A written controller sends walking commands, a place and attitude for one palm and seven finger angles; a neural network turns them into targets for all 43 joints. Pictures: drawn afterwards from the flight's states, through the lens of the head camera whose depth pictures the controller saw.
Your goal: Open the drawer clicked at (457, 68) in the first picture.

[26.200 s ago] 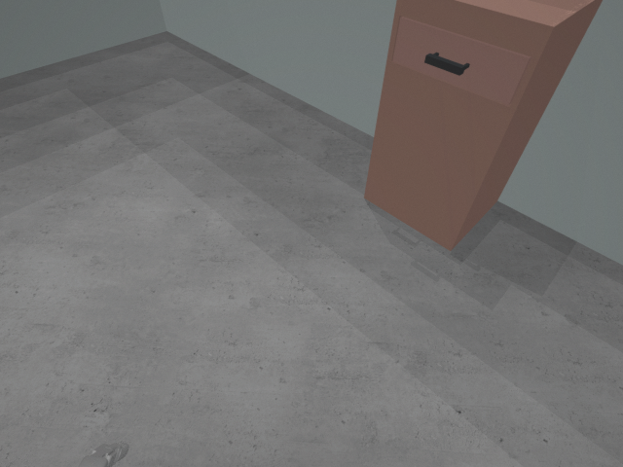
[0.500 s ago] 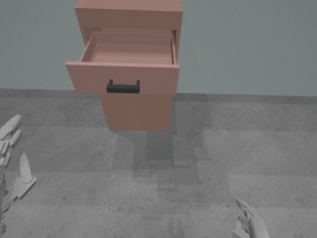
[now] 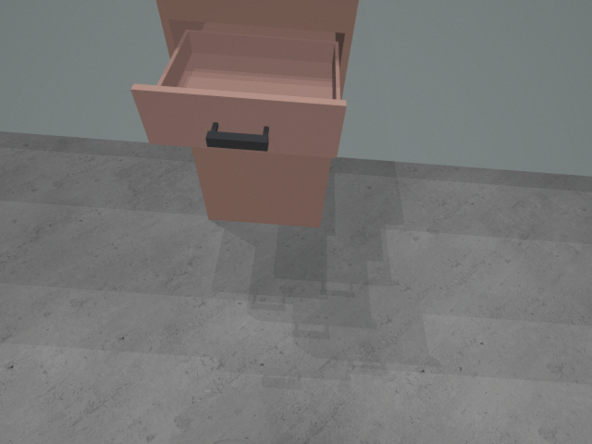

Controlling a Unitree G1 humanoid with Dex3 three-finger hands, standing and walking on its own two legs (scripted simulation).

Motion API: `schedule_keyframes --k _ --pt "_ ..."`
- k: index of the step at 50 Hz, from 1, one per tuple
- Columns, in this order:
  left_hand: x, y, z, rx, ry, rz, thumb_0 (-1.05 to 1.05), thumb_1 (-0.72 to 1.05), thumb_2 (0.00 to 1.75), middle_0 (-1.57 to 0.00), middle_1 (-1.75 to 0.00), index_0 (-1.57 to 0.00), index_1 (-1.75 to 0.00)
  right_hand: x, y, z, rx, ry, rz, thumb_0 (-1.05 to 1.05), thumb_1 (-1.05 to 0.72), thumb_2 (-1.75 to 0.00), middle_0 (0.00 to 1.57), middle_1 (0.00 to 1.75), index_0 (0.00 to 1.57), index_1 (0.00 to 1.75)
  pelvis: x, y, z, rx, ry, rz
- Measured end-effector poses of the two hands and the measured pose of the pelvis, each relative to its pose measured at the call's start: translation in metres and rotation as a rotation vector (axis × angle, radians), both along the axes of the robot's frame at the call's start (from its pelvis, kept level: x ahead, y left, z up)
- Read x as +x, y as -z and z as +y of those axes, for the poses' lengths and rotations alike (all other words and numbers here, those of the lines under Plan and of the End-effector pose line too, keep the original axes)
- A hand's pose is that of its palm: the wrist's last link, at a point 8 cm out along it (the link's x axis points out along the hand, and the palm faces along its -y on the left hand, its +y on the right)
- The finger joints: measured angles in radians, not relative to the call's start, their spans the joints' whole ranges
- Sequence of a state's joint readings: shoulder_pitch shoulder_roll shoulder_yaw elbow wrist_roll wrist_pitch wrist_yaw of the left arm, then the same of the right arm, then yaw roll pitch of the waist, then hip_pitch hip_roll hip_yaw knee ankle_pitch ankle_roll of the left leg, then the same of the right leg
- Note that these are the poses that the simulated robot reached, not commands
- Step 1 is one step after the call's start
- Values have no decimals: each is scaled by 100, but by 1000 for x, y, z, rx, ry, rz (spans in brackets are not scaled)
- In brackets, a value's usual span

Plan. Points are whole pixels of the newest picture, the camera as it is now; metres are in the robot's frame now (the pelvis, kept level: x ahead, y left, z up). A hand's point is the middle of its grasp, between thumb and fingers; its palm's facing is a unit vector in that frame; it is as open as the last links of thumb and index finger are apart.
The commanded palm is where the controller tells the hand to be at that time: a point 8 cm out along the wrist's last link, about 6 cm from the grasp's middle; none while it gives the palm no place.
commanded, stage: let the arm hang, fingers relaxed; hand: left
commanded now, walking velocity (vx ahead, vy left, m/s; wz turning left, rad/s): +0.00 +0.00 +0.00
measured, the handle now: (239, 134) +0.68 +0.16 -0.02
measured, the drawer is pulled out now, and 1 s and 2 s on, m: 0.30 0.30 0.30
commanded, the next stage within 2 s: look to check the result in 0.62 s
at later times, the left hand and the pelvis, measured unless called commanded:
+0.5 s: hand out of the picture +0.11 +0.24 -0.14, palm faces -0.03 -0.94 -0.34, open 7.4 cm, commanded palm none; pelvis +0.02 +0.00 +0.01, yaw -1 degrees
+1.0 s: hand (139, 436) +0.14 +0.23 -0.14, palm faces -0.06 -0.94 -0.34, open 7.4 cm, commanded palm none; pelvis +0.05 -0.01 +0.01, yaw -1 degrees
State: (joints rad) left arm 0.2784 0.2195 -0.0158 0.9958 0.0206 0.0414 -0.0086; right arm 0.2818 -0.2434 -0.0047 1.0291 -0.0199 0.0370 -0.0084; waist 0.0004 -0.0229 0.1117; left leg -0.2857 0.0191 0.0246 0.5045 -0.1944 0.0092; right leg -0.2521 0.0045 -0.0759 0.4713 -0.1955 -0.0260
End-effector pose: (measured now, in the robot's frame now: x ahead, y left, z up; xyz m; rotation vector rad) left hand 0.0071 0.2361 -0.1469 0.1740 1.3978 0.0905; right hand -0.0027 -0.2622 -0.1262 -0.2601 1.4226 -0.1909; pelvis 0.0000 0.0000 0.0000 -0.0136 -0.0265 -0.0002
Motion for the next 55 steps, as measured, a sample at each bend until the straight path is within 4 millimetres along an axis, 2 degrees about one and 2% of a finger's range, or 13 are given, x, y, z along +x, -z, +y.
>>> schedule_keyframes --k 3,7,12,16,25,32,40,55 --pt "-6 -5 12 35 -17 20 1 91 90 -21 -30 -21 -30 -3 2 5 13 12 10 1 -91 -90 20 30 20 30 1 -2 0 -1 1 -3" --pt "-2 -14 30 91 -25 14 0 91 90 -20 -30 -20 -30 6 7 10 34 19 -19 1 -91 -90 20 30 20 30 3 -4 1 1 4 -6" --pt "20 -27 49 151 -17 -36 0 91 90 -20 -30 -20 -30 29 11 12 55 13 -78 0 -91 -90 20 30 20 30 6 -5 2 5 8 -8" --pt "43 -34 56 175 -2 -86 0 91 90 -20 -30 -20 -30 49 10 9 55 6 -123 0 -91 -90 20 30 21 30 11 -6 3 8 12 -9" --pt "94 -41 51 167 39 -171 0 90 90 -20 -30 -20 -30 81 1 -9 21 -12 -168 0 -91 -90 20 30 20 30 23 -9 2 15 16 -4" --pt "118 -39 41 144 62 -190 0 90 90 -20 -30 -20 -30 95 -6 -23 -13 -15 -174 0 -91 -90 20 30 20 30 32 -11 -1 16 19 -1" --pt "127 -38 38 143 68 -172 0 90 90 -20 -30 -20 -30 105 -10 -32 -29 -17 -162 0 -91 -90 20 30 20 30 42 -12 -4 16 22 5" --pt "134 -42 42 173 58 -145 0 90 90 -20 -30 -20 -30 121 -7 -34 -17 -19 -155 0 -91 -90 20 30 21 30 57 -13 -10 16 26 10"
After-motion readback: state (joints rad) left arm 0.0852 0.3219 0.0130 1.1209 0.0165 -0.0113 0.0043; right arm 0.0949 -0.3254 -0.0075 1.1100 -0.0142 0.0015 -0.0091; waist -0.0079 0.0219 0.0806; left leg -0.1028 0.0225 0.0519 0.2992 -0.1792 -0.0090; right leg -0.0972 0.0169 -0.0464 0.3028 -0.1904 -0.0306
